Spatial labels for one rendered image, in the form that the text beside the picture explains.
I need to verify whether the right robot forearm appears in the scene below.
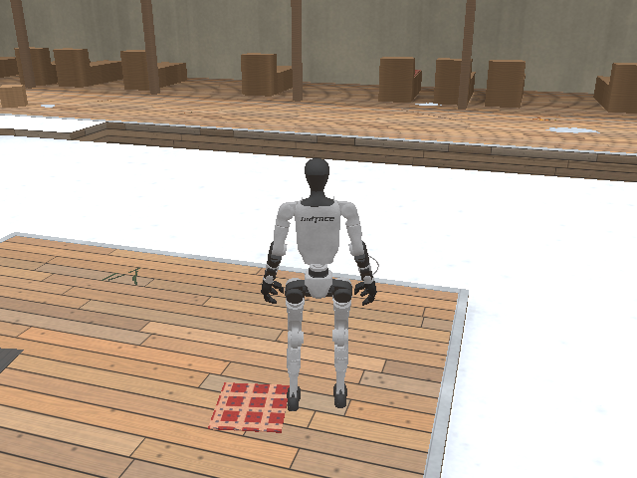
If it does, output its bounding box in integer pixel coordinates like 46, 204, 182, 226
354, 241, 374, 284

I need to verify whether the right robot upper arm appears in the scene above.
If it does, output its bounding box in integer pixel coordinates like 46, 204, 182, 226
338, 201, 364, 256

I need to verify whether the left robot forearm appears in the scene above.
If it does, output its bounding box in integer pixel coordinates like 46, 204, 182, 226
263, 241, 282, 284

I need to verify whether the robot left shin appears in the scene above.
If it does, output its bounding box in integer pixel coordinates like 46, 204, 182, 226
287, 331, 301, 398

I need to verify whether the robot right shin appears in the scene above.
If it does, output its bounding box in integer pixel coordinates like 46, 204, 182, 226
334, 329, 348, 394

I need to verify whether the robot left hand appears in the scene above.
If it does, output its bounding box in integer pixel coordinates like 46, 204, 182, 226
261, 280, 284, 304

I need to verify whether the left robot upper arm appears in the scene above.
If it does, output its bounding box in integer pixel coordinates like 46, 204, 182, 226
272, 201, 297, 256

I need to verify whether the robot shin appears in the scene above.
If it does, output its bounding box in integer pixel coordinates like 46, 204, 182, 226
334, 329, 348, 394
287, 331, 301, 398

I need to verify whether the robot right hand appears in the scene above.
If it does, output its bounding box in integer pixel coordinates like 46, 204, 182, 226
354, 281, 377, 306

